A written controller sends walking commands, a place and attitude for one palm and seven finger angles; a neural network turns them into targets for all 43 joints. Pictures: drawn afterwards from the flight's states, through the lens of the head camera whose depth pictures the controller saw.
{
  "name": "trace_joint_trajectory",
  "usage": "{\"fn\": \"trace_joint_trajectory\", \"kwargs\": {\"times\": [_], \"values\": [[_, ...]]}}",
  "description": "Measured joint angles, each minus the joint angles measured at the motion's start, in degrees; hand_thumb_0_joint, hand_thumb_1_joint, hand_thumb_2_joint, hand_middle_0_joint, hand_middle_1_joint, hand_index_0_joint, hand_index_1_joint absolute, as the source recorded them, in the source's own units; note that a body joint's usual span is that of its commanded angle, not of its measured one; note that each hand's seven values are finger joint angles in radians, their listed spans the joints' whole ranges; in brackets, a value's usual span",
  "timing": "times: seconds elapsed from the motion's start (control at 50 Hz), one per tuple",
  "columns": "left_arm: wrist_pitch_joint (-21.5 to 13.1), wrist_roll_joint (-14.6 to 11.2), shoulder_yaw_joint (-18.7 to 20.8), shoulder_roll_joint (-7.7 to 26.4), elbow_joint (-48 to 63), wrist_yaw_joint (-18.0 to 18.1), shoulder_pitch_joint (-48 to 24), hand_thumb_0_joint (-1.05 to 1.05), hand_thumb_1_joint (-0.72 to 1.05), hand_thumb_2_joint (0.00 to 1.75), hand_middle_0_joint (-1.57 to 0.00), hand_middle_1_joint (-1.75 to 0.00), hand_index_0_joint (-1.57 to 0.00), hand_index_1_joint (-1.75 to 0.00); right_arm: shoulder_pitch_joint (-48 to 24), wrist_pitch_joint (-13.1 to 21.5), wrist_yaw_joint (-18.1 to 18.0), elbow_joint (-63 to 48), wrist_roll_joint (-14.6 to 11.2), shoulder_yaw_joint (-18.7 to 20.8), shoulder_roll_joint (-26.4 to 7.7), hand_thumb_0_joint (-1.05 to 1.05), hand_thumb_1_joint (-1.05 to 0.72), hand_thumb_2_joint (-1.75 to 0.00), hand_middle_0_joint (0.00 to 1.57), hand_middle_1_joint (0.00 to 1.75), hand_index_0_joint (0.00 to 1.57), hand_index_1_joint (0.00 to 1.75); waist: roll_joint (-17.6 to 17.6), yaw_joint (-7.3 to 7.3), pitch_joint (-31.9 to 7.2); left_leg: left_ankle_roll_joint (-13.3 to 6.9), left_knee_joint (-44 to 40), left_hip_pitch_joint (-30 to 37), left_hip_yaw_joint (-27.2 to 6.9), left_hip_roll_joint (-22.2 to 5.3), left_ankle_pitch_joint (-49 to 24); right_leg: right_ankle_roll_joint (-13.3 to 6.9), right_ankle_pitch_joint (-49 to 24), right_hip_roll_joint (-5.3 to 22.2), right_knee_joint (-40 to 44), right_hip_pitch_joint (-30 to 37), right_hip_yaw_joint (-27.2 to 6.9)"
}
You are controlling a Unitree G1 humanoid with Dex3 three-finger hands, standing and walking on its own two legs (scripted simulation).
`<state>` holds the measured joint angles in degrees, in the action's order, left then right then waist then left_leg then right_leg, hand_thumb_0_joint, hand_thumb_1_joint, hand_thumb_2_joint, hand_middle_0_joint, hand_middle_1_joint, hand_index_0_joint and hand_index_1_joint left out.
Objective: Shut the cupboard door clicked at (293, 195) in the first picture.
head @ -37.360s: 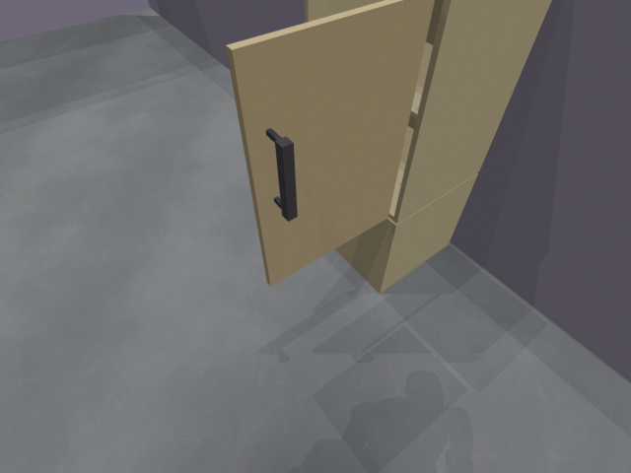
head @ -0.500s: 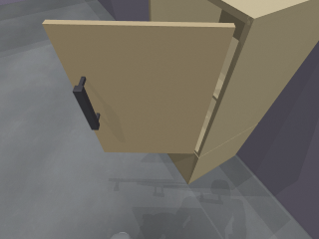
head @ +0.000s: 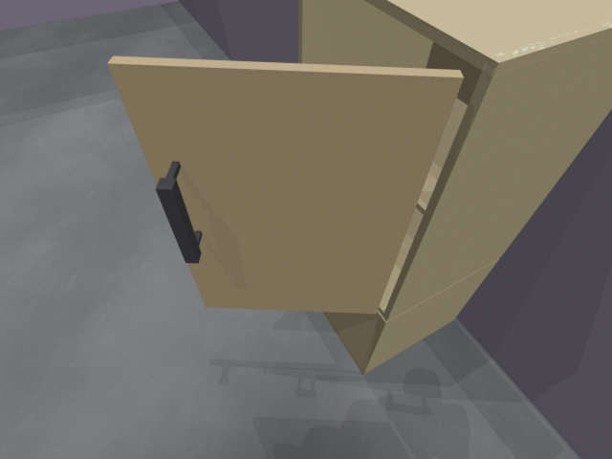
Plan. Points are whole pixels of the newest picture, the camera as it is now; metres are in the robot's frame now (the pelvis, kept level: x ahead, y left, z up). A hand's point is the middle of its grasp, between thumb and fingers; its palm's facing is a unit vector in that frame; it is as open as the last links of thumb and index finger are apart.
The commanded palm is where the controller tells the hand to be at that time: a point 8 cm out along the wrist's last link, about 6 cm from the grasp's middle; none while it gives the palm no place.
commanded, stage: come to a stop and stand still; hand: left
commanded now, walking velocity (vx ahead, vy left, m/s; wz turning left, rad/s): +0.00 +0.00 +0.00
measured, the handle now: (184, 215) +0.44 +0.23 +0.03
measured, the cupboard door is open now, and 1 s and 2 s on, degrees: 59 59 59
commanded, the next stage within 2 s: look again from close up in 0.28 s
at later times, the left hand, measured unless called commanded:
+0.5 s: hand out of the picture +0.02 +0.17 -0.16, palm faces -0.03 -0.98 -0.20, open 7.4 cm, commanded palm none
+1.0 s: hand out of the picture +0.02 +0.15 -0.16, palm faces -0.01 -0.98 -0.19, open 7.4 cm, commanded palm +0.11 +0.20 -0.06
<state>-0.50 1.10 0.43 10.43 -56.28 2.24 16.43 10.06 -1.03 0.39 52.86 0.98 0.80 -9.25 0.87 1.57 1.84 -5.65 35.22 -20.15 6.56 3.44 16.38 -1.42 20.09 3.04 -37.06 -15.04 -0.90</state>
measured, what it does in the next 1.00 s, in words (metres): stands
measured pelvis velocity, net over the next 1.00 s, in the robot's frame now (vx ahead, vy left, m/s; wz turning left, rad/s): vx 0.02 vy -0.02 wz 0.00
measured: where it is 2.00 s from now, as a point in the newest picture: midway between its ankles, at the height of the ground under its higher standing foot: outside the picture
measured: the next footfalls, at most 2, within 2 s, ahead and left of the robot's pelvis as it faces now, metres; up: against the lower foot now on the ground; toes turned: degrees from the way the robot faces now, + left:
none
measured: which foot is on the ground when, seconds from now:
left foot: down 0.00-1.00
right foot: down 0.00-1.00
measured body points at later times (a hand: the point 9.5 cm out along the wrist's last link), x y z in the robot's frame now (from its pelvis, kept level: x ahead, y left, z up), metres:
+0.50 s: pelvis +0.00 +0.00 +0.01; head +0.02 +0.00 +0.46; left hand +0.02 +0.23 -0.14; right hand +0.00 -0.24 -0.14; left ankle +0.03 +0.06 -0.72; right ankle -0.04 -0.15 -0.72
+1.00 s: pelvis +0.02 -0.02 +0.02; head +0.04 -0.01 +0.47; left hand +0.02 +0.20 -0.14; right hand +0.03 -0.24 -0.14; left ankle +0.03 +0.06 -0.72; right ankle -0.04 -0.15 -0.72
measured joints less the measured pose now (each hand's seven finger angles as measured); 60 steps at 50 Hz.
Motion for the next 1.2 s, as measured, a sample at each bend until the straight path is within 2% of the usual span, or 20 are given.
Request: {"fn": "trace_joint_trajectory", "kwargs": {"times": [0.02,0.06,0.1,0.18,0.34,0.5,0.74,1.0,1.02,1.04,1.08,1.12,1.16,1.2], "values": [[-0.5,0.1,-0.1,-0.1,-0.3,0.2,0.2,0.01,0.91,0.9,-0.2,-0.3,-0.2,-0.3,-0.2,0.1,0.0,-0.1,-0.2,0.0,0.0,0.0,-0.91,-0.9,0.2,0.3,0.2,0.3,-0.1,-0.02,-0.3,0.0,1.4,-0.4,0.5,0.1,1.0,1.5,2.0,0.2,0.4,0.4,-0.8],[-0.2,0.2,-0.7,-0.6,-1.1,0.2,0.1,0.01,0.91,0.9,-0.2,-0.3,-0.2,-0.3,-0.1,0.5,0.0,0.0,-0.2,0.2,-0.2,0.0,-0.91,-0.9,0.2,0.3,0.2,0.3,-1.5,-1.01,-0.4,-0.5,1.4,0.9,0.5,0.2,1.2,3.6,3.9,0.3,-0.6,1.3,-0.8],[0.3,0.1,-1.1,-1.0,-1.0,0.1,0.1,0.01,0.91,0.9,-0.2,-0.3,-0.2,-0.3,0.9,1.0,0.0,-0.1,-0.1,0.0,-0.3,0.0,-0.91,-0.9,0.2,0.3,0.2,0.3,-2.8,-1.62,-1.1,-0.6,0.8,1.8,0.2,0.2,1.1,3.2,3.9,0.2,-0.2,2.2,-0.6],[0.5,0.0,-1.0,-0.8,-0.1,0.4,-0.2,0.01,0.9,0.9,-0.2,-0.3,-0.2,-0.3,2.4,1.0,-0.5,0.6,-0.2,0.0,-0.9,-0.01,-0.92,-0.9,0.2,0.3,0.2,0.3,-3.3,-1.58,-2.0,-0.6,-1.3,3.2,0.5,-0.1,0.3,3.1,2.4,-0.1,2.3,3.6,-1.0],[0.5,-0.1,-1.3,-0.2,0.0,-0.2,-0.4,0.01,0.9,0.9,-0.2,-0.3,-0.2,-0.3,4.8,0.9,-0.4,3.5,0.0,-0.4,-1.9,0.0,-0.91,-0.9,0.2,0.3,0.2,0.3,-1.6,-2.02,-1.1,-0.1,-6.9,4.5,0.8,0.0,-3.1,3.4,-0.6,-0.2,6.7,4.0,-1.4],[0.4,-0.4,-1.7,-0.4,-2.8,-0.4,0.0,0.01,0.9,0.9,-0.2,-0.3,-0.2,-0.3,6.7,1.3,-0.8,7.3,-0.3,-0.8,-1.7,0.0,-0.91,-0.9,0.2,0.3,0.2,0.29,-0.4,-2.37,0.2,0.4,-9.2,5.9,0.3,-0.2,-4.0,3.7,-1.6,-0.5,9.4,5.6,-0.9],[0.1,-0.6,-2.1,-1.3,-6.2,-0.2,-0.1,0.01,0.9,0.9,-0.2,-0.3,-0.2,-0.3,5.2,1.9,-1.3,10.3,-0.5,-1.4,0.2,0.0,-0.9,-0.9,0.2,0.3,0.2,0.29,0.0,-2.07,0.4,1.1,-10.5,7.8,-0.2,-0.6,-3.9,3.2,-1.7,-0.9,11.2,7.9,-0.5],[-0.4,-0.3,-1.9,-1.8,-7.1,0.4,-0.4,0.01,0.9,0.9,-0.2,-0.3,-0.2,-0.3,3.8,2.1,-1.6,10.9,-0.6,-1.3,-0.2,0.0,-0.92,-0.9,0.2,0.3,0.2,0.3,0.0,-1.86,0.4,1.8,-10.6,8.0,-0.9,-0.9,-3.6,2.7,-1.5,-1.4,12.2,8.7,0.2],[3.4,-1.3,0.9,-1.7,2.6,0.4,2.4,0.01,0.91,0.9,-0.2,-0.3,-0.21,-0.3,4.5,3.3,-2.0,8.5,-1.1,-1.5,-0.2,0.01,-0.92,-0.9,0.2,0.3,0.2,0.3,0.2,-2.41,1.1,1.9,-9.2,7.2,-1.3,-1.1,-3.2,2.4,-1.3,-1.5,10.2,7.6,0.9],[4.8,-3.1,1.5,-0.8,14.6,1.6,5.9,0.02,0.92,0.9,-0.21,-0.3,-0.21,-0.3,6.0,6.6,-3.1,5.7,-2.2,-2.3,-0.3,0.01,-0.92,-0.9,0.2,0.3,0.2,0.3,0.7,-2.47,1.8,2.1,-8.2,6.6,-1.5,-1.1,-2.8,2.0,-0.8,-1.5,5.3,5.3,1.4],[1.0,-6.2,1.2,1.5,32.4,4.3,10.5,0.03,0.93,0.9,-0.21,-0.3,-0.21,-0.3,8.7,13.3,-4.3,2.5,-2.9,-2.5,-0.6,0.01,-0.91,-0.9,0.2,0.3,0.2,0.3,1.6,-2.13,0.4,2.7,-8.0,6.3,-1.7,-0.3,-2.8,1.1,0.3,-1.4,-1.4,1.5,1.5],[-1.0,-8.1,1.0,2.4,43.3,5.6,10.3,0.03,0.93,0.9,-0.22,-0.31,-0.22,-0.31,10.3,16.6,-3.3,-0.8,-3.1,-1.6,-1.7,0.01,-0.91,-0.9,0.2,0.3,0.2,0.3,1.0,-2.68,-2.1,2.8,-6.6,4.8,-2.7,0.6,-2.6,0.6,0.1,-1.5,-1.8,-1.0,2.5],[-5.8,-8.9,1.8,1.7,47.9,4.4,6.5,0.03,0.93,0.9,-0.24,-0.33,-0.23,-0.33,9.8,18.3,-2.2,-4.2,-2.9,-0.9,-3.6,0.01,-0.91,-0.9,0.2,0.3,0.2,0.3,-0.2,-3.8,-3.7,2.8,-1.9,1.3,-3.6,1.2,-0.9,-0.6,1.9,-1.5,-1.1,-3.2,3.6],[-12.5,-10.4,3.3,0.0,47.5,0.9,2.6,0.02,0.93,0.9,-0.26,-0.36,-0.25,-0.36,7.7,18.7,-1.2,-6.9,-2.4,-0.3,-5.3,0.01,-0.91,-0.9,0.2,0.3,0.2,0.3,-2.2,-4.62,-6.0,3.1,3.6,-3.9,-4.1,0.3,1.2,-1.3,2.6,-2.1,-5.1,-7.7,4.4]]}}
